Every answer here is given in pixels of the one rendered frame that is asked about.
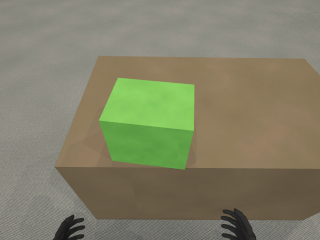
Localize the right robot hand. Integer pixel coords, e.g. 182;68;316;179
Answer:
220;208;257;240

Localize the pedestal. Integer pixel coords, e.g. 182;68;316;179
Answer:
55;56;320;221

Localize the carton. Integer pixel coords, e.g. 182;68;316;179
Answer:
99;78;195;170

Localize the left robot hand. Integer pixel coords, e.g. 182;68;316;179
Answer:
53;215;85;240

